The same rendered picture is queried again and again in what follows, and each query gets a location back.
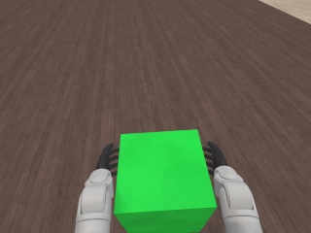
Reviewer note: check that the left robot hand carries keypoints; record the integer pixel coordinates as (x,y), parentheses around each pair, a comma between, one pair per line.
(104,159)

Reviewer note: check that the robot left forearm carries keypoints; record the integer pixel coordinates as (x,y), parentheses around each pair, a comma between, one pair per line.
(95,203)

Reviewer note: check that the right robot hand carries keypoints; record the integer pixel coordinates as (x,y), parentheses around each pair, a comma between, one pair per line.
(217,157)

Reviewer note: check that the robot right forearm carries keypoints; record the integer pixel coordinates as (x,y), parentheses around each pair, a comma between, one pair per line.
(237,202)

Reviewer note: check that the carton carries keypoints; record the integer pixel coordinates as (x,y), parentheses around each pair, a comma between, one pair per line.
(163,183)

